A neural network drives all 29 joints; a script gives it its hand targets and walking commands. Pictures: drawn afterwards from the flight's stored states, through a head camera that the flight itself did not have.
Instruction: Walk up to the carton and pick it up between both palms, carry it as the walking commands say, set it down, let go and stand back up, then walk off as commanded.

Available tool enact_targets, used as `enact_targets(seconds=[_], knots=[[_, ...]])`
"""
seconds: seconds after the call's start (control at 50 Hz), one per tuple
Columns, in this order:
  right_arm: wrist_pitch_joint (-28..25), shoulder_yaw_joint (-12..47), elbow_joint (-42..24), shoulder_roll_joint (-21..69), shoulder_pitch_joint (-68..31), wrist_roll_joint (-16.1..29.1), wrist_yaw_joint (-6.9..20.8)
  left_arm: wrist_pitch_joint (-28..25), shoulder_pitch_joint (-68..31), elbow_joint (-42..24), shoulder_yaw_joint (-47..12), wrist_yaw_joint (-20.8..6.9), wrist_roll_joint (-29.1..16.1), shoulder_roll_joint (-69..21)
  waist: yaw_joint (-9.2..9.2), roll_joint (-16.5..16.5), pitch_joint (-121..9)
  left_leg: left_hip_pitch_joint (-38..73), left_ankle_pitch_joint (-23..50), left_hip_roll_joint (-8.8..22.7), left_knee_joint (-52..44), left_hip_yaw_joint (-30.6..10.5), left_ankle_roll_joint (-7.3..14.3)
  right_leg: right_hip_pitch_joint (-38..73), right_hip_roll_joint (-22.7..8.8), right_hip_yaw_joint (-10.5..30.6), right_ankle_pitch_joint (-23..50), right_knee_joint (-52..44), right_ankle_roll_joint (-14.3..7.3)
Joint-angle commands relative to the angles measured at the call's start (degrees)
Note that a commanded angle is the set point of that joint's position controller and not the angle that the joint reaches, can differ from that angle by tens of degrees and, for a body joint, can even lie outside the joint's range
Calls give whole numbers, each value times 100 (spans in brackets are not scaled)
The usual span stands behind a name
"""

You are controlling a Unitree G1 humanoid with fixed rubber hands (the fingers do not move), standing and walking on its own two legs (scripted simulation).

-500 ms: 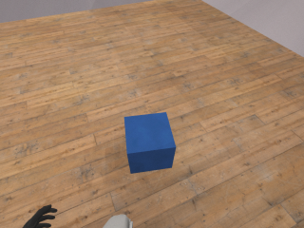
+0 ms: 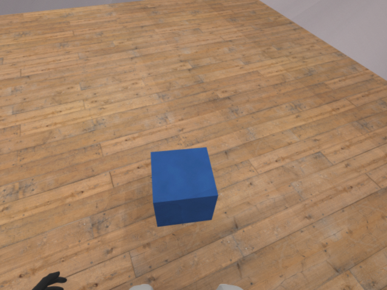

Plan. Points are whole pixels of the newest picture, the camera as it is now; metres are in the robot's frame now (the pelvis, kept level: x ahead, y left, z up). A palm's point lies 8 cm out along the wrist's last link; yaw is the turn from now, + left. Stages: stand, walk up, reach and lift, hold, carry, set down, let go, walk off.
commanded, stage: walk up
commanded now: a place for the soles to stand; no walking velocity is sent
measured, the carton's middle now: (182, 187) +0.69 +0.03 -0.61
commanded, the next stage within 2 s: none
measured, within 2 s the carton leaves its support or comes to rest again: neither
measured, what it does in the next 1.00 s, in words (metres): walks ahead: left foot, then right foot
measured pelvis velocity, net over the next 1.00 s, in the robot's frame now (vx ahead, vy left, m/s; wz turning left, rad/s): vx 0.19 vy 0.04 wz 0.04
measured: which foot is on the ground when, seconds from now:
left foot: down 0.00-0.00, up 0.02-0.32, down 0.34-0.62, up 0.64-0.84, down 0.86-1.00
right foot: down 0.00-0.36, up 0.38-0.60, down 0.62-0.88, up 0.90-1.00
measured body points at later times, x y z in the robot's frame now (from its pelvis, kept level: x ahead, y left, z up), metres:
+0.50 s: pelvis +0.10 +0.02 +0.00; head +0.11 +0.03 +0.45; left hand +0.14 +0.34 -0.10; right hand +0.20 -0.31 -0.07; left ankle +0.17 +0.15 -0.72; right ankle +0.10 -0.12 -0.68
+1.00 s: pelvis +0.19 +0.04 +0.00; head +0.21 +0.06 +0.45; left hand +0.24 +0.37 -0.10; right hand +0.31 -0.28 -0.08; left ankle +0.25 +0.15 -0.72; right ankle +0.18 -0.12 -0.68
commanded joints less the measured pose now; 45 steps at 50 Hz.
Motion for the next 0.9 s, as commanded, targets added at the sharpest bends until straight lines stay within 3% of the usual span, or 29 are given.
enact_targets(seconds=[0.0,0.02,0.04,0.1,0.14,0.2,0.26,0.28,0.3,0.32,0.34,0.36,0.38,0.44,0.46,0.52,0.56,0.58,0.6,0.62,0.64,0.66,0.72,0.78,0.8,0.82,0.84,0.86,0.88], knots=[[6,-232,-621,-1271,-337,-45,-146,-169,873,-191,993,227,219,2053,599,-719,191,-2963,-727,-178,2563,-915,17,1635,-2115,3922,-3439,-3197,-796],[-5,-280,-397,-1476,-428,-41,-86,-175,609,-247,955,253,127,1814,478,-91,388,-2869,-171,40,2453,-822,2,1561,-1882,3420,-2750,-3066,-736],[-1,-282,-322,-1431,-218,-53,-44,-209,471,-205,911,252,84,1736,363,-8,313,-2655,137,162,2329,-812,-41,1524,-1600,2987,-2197,-2839,-593],[50,-309,-251,-1281,-64,-96,27,-268,659,-192,786,215,85,1459,321,-296,191,-2123,436,201,1933,-388,-177,1224,-1198,1944,-1002,-2565,-663],[45,-299,-312,-1156,-195,-77,50,-299,657,-153,801,196,97,1564,351,-797,241,-2023,430,238,1632,-219,-226,1222,-1294,1700,-452,-2436,-891],[20,-301,-433,-1151,-573,-96,86,-231,786,-172,788,147,75,1645,526,-908,-11,-1461,236,245,775,-26,-255,1175,-1203,1332,-589,-2216,-1148],[-135,-276,-461,-1068,-455,-98,82,-161,692,-278,710,131,70,1533,425,-1307,-261,-584,-94,62,-298,319,-182,1027,-1069,698,1083,-1332,-1016],[-164,-340,-282,-1055,19,-123,35,-102,681,-326,723,147,72,1541,182,-1049,-852,391,101,28,-847,322,-52,871,-1132,650,1322,-685,-833],[-190,-389,-44,-1255,621,-142,-29,-102,759,-272,541,185,78,1162,-128,189,-1214,1427,135,-46,-910,-40,54,323,-916,403,1418,476,-647],[-239,-536,7,-1608,900,-261,-128,-129,869,-402,415,218,-10,688,-279,1486,-1445,2283,-791,800,-1349,-1482,440,-730,-416,7,1108,1760,-379],[-242,-514,-232,-1821,769,-242,-166,-154,801,-400,316,213,-18,467,-283,2024,-1090,2554,-1232,1634,-2024,-3348,780,-2055,174,-64,-545,2407,-172],[-209,-536,-433,-1955,436,-89,-141,-95,715,-282,537,225,85,1104,-170,980,-787,2177,-1964,1790,-2021,-3702,1123,-2281,-85,219,-444,2456,-106],[-188,-510,-429,-1845,284,-8,-120,-45,615,-141,603,182,163,1319,-200,551,-539,1722,-2595,1741,-2049,-3580,1102,-2103,-123,238,-531,2430,-56],[-100,-416,-346,-1814,-47,-112,-125,-51,644,-188,596,94,74,1223,27,1099,430,-48,-2295,1312,-2274,-2434,1067,-1089,-24,31,-657,1411,4],[-59,-394,-355,-1883,-157,-128,-87,-56,897,-44,637,73,59,1164,90,1606,474,-441,-2479,1192,-2353,-2031,1046,-712,25,-225,-581,1291,27],[15,-387,-423,-1740,-549,-170,-41,-142,1265,12,699,53,-20,1062,326,1604,332,-874,-1891,806,-1635,-1295,906,374,136,-381,-82,-77,-20],[107,-308,-565,-1376,-648,-105,11,-272,1958,201,749,167,58,1153,702,796,-154,-1275,-1619,438,-132,-740,619,1676,420,-423,277,-1064,-110],[104,-128,-596,-859,-502,-37,3,-312,2194,215,889,273,204,1473,854,-696,-373,-2131,-1382,38,1414,-334,285,2338,-566,1316,-840,-1964,-411],[85,-83,-650,-802,-465,-40,-37,-306,1760,-45,972,313,244,2020,648,-1042,-181,-2949,-1086,-344,2474,-112,70,2235,-1921,3422,-2216,-2674,-952],[70,-181,-637,-1178,-758,-71,-75,-306,1351,-213,975,361,215,2061,624,-222,102,-2948,-906,28,2617,-559,-4,1919,-2381,3568,-1425,-2559,-1281],[80,-221,-527,-1344,-692,-48,-60,-283,1101,-216,896,385,118,1960,487,170,148,-2733,-606,175,2479,-655,-25,1739,-2107,3020,-931,-2294,-1216],[60,-236,-528,-1312,-816,-71,-34,-286,1160,-181,899,380,122,1883,525,59,307,-2430,-413,307,2223,-476,-44,1408,-1939,2866,-594,-2267,-1231],[41,-298,-342,-1233,-513,-89,11,-240,924,-190,766,269,88,1700,418,-820,-10,-1656,-662,167,1400,115,-183,1476,-1421,1247,1341,-1638,-1267],[29,-290,-580,-1134,-742,-39,41,-209,1181,-166,745,254,27,1801,515,-1072,-111,-964,-330,103,603,331,-199,1202,-1290,986,2481,-1152,-1110],[2,-285,-474,-1007,-531,-57,24,-160,834,-230,684,263,-31,1737,293,-962,-251,-289,-18,-121,42,639,-141,887,-1209,683,2757,-800,-978],[-17,-318,-207,-1076,34,-99,-29,-101,547,-278,571,266,4,1519,-65,-658,-693,641,181,-213,-368,549,-42,436,-1037,438,2738,18,-813],[-79,-428,-33,-1415,752,-137,-102,-111,663,-396,417,294,3,987,-388,716,-1287,1908,250,289,-881,-509,219,-203,-709,99,2164,1571,-476],[-99,-511,-153,-1910,717,-255,-167,-170,753,-435,291,370,-100,532,-347,2250,-1206,2582,968,1397,-1269,-2722,716,-1686,16,-144,433,2522,-79],[-77,-500,-259,-2025,467,-68,-177,-96,530,-411,376,429,-50,832,-251,1439,-961,2350,1097,1892,-1567,-3617,1131,-2197,167,116,-862,2622,-7]])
